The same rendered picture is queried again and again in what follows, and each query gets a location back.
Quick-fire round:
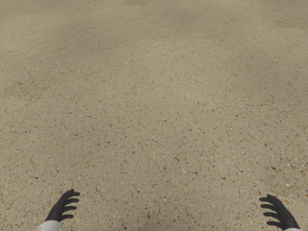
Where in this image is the right robot hand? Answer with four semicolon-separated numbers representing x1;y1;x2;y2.
259;194;300;231

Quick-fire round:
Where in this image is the left robot forearm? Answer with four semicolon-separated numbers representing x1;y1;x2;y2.
37;220;63;231

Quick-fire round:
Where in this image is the left robot hand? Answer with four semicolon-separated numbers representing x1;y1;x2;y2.
45;189;80;222

